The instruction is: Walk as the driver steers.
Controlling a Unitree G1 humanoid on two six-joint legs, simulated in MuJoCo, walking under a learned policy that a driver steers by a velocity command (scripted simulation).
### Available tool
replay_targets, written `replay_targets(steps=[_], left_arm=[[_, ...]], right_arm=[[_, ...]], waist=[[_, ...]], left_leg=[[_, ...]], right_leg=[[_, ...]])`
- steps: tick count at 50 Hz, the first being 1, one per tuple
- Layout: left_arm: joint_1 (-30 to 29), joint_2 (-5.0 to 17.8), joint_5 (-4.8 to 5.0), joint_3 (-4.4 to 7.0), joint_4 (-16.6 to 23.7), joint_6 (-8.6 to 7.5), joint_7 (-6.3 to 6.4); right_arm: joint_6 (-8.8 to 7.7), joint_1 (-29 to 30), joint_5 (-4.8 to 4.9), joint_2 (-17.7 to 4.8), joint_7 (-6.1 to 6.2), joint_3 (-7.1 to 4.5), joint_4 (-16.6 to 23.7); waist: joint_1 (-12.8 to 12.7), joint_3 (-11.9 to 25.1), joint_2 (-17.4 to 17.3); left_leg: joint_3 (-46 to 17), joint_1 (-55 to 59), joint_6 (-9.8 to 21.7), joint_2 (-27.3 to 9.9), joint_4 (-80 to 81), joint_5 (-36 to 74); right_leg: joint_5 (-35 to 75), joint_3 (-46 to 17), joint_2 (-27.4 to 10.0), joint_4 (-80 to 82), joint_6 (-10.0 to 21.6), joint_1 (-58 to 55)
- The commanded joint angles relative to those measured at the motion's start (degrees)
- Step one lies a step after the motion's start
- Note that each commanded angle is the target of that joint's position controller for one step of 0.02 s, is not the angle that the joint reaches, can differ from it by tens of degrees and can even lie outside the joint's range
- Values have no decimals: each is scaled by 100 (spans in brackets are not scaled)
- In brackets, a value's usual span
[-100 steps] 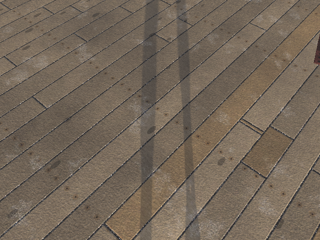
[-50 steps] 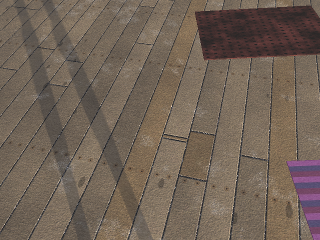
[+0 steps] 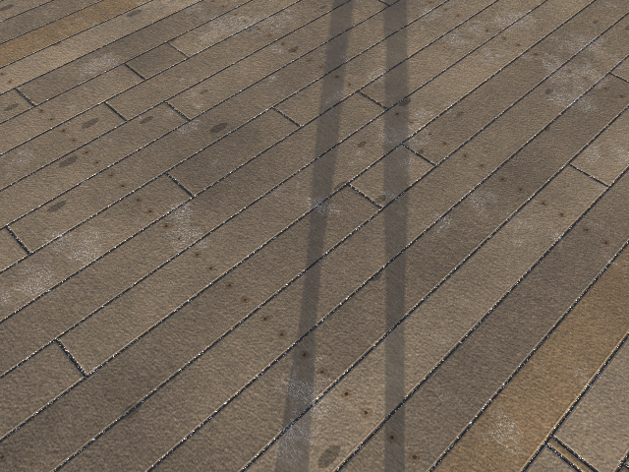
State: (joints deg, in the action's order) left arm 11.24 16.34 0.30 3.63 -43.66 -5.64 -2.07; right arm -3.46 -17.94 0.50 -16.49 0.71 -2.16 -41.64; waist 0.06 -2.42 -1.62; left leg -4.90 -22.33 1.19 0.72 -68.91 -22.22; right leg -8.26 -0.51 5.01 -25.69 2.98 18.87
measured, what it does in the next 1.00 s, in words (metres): walks ahead, turning right: left foot, then right foot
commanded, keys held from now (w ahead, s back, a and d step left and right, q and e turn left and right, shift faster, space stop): w+e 1.00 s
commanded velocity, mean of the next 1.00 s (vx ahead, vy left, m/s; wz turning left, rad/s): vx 0.50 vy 0.00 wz -0.48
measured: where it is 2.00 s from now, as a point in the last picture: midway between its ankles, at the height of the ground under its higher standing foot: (461, 251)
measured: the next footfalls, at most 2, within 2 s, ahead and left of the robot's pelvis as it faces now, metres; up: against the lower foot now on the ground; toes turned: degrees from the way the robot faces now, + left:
left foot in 0.30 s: +0.34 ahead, +0.14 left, +0.00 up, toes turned -12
right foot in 0.80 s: +0.52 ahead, -0.20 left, +0.00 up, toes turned -29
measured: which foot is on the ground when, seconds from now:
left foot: up 0.00-0.28, down 0.30-0.80, up 0.82-1.00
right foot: down 0.00-0.30, up 0.32-0.78, down 0.80-1.00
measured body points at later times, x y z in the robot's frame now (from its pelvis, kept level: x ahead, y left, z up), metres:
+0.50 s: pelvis +0.27 +0.04 +0.01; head +0.29 +0.05 +0.46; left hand +0.46 +0.28 -0.10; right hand +0.30 -0.25 -0.09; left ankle +0.30 +0.15 -0.73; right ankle +0.24 -0.10 -0.65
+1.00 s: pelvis +0.50 -0.11 +0.01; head +0.53 -0.14 +0.46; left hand +0.75 +0.07 -0.09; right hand +0.49 -0.43 -0.09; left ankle +0.63 +0.03 -0.65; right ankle +0.49 -0.18 -0.73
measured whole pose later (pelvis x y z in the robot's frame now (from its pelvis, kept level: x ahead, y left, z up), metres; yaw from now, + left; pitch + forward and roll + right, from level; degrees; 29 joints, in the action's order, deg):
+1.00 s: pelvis +0.50 -0.11 +0.01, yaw -34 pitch +1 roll +0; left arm 16.1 16.7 0.5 3.5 -38.6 -2.3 -1.3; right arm -6.1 -9.6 -0.7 -18.3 0.1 -2.6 -39.3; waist -1.4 -3.4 -1.6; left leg -3.5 -33.3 -2.4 -5.4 -61.3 -17.5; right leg -9.5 -2.8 6.4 -23.4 6.0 14.8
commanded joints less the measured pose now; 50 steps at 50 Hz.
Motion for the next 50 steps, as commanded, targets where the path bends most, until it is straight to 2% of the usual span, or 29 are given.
replay_targets(steps=[1, 4, 6, 8, 11, 13, 14, 15, 16, 17, 18, 19, 20, 22, 25, 29, 32, 35, 37, 38, 39, 40, 41, 42, 43, 44, 45, 47, 50], left_arm=[[115, 573, -9, 104, 319, -20, 79], [241, 828, 100, 174, 246, 1, 171], [367, 967, 133, 225, 217, 47, 209], [645, 1021, 158, 245, 154, 107, 228], [911, 1016, 199, 249, 111, 186, 250], [904, 939, 164, 233, 134, 237, 255], [914, 767, 126, 180, 162, 241, 247], [869, 393, 45, 46, 280, 217, 219], [1481, -17, 144, -84, 472, 148, 224], [1513, 469, 266, 3, 445, 151, 249], [1090, 797, 262, 104, 446, 192, 260], [810, 800, 194, 120, 480, 231, 266], [655, 745, 137, 133, 522, 257, 252], [568, 556, 150, 128, 600, 341, 192], [283, 334, 102, 69, 760, 423, 147], [-256, 227, 90, -11, 921, 387, 22], [-815, 218, 96, -47, 1093, 350, -82], [-1168, 324, 109, -21, 1293, 360, -154], [-1053, 490, 79, 63, 1352, 386, -172], [-676, 653, 66, 156, 1296, 412, -159], [172, 898, 84, 312, 1084, 440, -115], [1217, 1289, 113, 508, 816, 502, -9], [1084, 2022, 177, 595, 853, 470, 59], [1298, 1609, 137, 463, 1051, 379, 40], [1109, 1266, 87, 359, 945, 292, 14], [788, 1124, 99, 312, 938, 248, 19], [387, 942, 90, 250, 992, 243, 33], [38, 807, -17, 193, 1095, 228, 74], [160, 911, 22, 224, 936, 194, 169]], right_arm=[[-232, 145, -96, -526, -42, -134, 608], [-242, 565, -172, -256, -61, 14, 786], [-281, 1024, -142, -201, -99, 64, 876], [-310, 1363, -72, -294, -129, 39, 943], [-335, 1554, -3, -514, -134, -64, 1043], [-354, 1259, 17, -635, -113, -165, 988], [-360, 833, -4, -749, -79, -247, 903], [-365, 39, -91, -1066, -29, -353, 834], [-259, -450, -179, -1555, -28, -476, 713], [-228, -495, -116, -1214, -86, -428, 622], [-230, -261, -78, -840, -85, -328, 656], [-230, 28, -96, -656, -89, -265, 661], [-225, 263, -120, -487, -98, -216, 627], [-261, 458, -150, -411, -88, -212, 547], [-332, 409, -95, -569, -78, -296, 374], [-295, 369, -73, -822, -40, -378, 179], [-239, 180, -12, -991, -14, -423, 25], [-157, -2, 79, -1140, -17, -479, -124], [-84, -5, 119, -1304, 5, -527, -151], [-39, -1, 142, -1387, 23, -550, -151], [0, 56, 164, -1357, 45, -528, -128], [-19, -23, 63, -1160, 74, -436, -42], [-137, -619, -219, -286, -16, -144, 315], [-346, -107, -34, -678, -84, -164, 377], [-439, 533, 193, -1017, -115, -255, 558], [-490, 626, 150, -945, -83, -216, 589], [-491, 611, -17, -940, -36, -231, 516], [-377, 421, -123, -957, -38, -271, 478], [-244, 565, -172, -692, -35, -197, 513]], waist=[[75, 339, 537], [31, 180, 592], [-132, 133, 567], [-276, 153, 567], [-265, 200, 612], [-18, 287, 658], [219, 471, 651], [596, 1097, 152], [421, 1876, -1529], [431, 1638, -1503], [497, 976, -884], [412, 623, -531], [298, 371, -455], [123, 160, -602], [90, 72, -377], [216, 3, -199], [390, -143, -124], [412, -240, -138], [223, -18, -282], [-29, 270, -352], [-524, 718, -269], [-977, 1238, 75], [-236, 1720, 1748], [-687, 2591, 1145], [-777, 1671, 767], [-522, 1113, 429], [-261, 763, 231], [74, 583, 433], [105, 394, 356]], left_leg=[[-141, -1269, -89, -566, 550, 287], [149, -955, -297, -529, 1874, 535], [227, -482, -368, -364, 2763, 1487], [187, -154, -436, -188, 3302, 2216], [26, 201, -380, -123, 3843, 2238], [88, 815, -210, -133, 4113, 1935], [97, 1473, -62, -226, 4260, 1723], [-696, 2594, 298, -1079, 4336, 1253], [-2971, 4061, 1108, -2401, 4822, 107], [-3986, 3884, 1278, -2554, 5224, -1085], [-3243, 3350, 1091, -2307, 5293, -989], [-2419, 2805, 965, -2050, 5311, -165], [-1820, 2364, 915, -1800, 5427, 511], [-1020, 1800, 844, -1558, 5709, 1261], [-386, 1702, 976, -1600, 5950, 2042], [425, 1839, 915, -1532, 6035, 2489], [858, 1953, 794, -1543, 6033, 2526], [1106, 2403, 663, -1687, 5807, 2983], [1348, 2635, 542, -1690, 5164, 4690], [1480, 2640, 471, -1639, 4484, 5627], [1678, 2270, 318, -1470, 3375, 5944], [1691, 988, 77, -1249, 1758, 4667], [1353, -1679, -315, -177, -394, -918], [-15, -2297, -269, 20, -1108, -1294], [-61, -2739, -164, -245, -1016, -667], [-14, -2563, -113, -473, -523, -140], [-12, -2172, -163, -647, -46, 150], [-44, -1475, -270, -768, 402, 454], [147, -1302, -503, -672, 1133, 852]], right_leg=[[445, -2287, -1528, 1435, 1297, -1109], [782, -1738, -1384, 1592, 1313, -480], [653, -1475, -1189, 1583, 1130, -135], [537, -1519, -1181, 1458, 982, -132], [-38, -1903, -1304, 1067, 741, -446], [-222, -2030, -1236, 571, 542, -434], [-124, -1927, -1007, 43, 386, -263], [-610, -1526, -653, -1444, 159, 241], [-2377, -731, -14, -3289, -150, 1805], [-2465, -764, -369, -4320, -218, 2629], [-1918, -804, -582, -4692, -230, 2825], [-1476, -686, -749, -4685, -266, 2700], [-1187, -676, -879, -4467, -298, 2568], [-886, -592, -1069, -4170, -335, 2191], [-536, -516, -1116, -3645, -422, 2253], [501, -341, -1110, -2335, -405, 2116], [886, -55, -1018, -1573, -282, 1863], [535, 135, -920, -1164, -59, 1797], [-26, 438, -616, -1038, 174, 1284], [-259, 607, -380, -993, 319, 684], [-15, 694, -127, -676, 524, -527], [117, 17, -384, -615, 791, -2305], [-571, -3215, -2005, -289, 1850, -4252], [-1672, -4838, -2450, 703, 2168, -4505], [-1366, -4018, -2273, 914, 1827, -3917], [-844, -3341, -2033, 920, 1636, -3059], [-161, -2797, -1802, 937, 1482, -2250], [692, -2326, -1541, 1163, 1449, -1327], [1407, -1798, -1348, 1279, 1465, -658]])
Velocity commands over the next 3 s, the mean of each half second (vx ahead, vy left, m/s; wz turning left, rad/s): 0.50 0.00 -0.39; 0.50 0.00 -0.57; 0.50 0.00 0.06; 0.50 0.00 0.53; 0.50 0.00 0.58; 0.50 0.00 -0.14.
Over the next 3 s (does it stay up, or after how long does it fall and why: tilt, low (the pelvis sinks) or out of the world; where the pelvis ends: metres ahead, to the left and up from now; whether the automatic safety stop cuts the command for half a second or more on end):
stays up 1.59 -0.39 0.00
